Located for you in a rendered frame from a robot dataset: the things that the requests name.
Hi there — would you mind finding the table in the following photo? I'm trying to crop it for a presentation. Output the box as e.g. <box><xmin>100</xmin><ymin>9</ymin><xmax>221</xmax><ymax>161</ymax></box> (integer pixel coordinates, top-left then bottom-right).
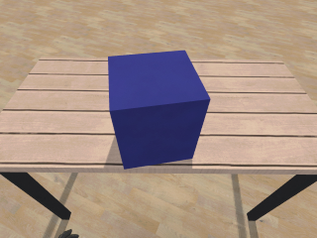
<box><xmin>0</xmin><ymin>57</ymin><xmax>317</xmax><ymax>221</ymax></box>

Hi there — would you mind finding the carton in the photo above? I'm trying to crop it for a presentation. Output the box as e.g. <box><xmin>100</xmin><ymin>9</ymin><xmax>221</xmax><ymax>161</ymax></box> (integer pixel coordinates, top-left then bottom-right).
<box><xmin>108</xmin><ymin>50</ymin><xmax>211</xmax><ymax>170</ymax></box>

